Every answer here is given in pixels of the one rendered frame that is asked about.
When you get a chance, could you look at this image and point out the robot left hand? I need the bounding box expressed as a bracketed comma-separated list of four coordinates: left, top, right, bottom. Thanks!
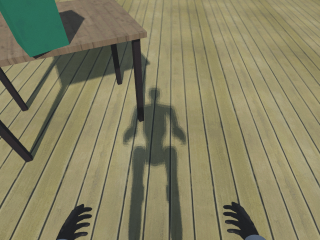
[56, 204, 92, 240]

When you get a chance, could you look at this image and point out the table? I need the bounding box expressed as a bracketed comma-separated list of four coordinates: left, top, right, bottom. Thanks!
[0, 0, 147, 163]

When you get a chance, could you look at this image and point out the carton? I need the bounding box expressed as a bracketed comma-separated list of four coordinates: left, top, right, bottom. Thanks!
[0, 0, 69, 57]

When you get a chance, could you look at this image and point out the robot right hand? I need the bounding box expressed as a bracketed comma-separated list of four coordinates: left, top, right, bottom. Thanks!
[223, 201, 259, 240]

